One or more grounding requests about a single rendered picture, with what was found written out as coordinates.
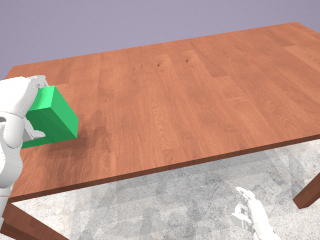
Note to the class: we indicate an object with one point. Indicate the table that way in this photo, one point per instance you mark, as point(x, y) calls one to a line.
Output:
point(159, 107)

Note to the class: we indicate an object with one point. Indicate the left robot forearm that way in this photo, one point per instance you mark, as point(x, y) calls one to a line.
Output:
point(11, 165)

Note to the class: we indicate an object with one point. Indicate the sponge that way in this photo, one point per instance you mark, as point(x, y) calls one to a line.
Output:
point(51, 114)

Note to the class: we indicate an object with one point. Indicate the robot right hand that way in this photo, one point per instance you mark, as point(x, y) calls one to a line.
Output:
point(245, 217)

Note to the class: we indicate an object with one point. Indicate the right robot forearm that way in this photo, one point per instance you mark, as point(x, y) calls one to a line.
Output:
point(263, 231)

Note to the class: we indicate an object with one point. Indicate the robot left hand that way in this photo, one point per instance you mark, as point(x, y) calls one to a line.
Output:
point(17, 96)

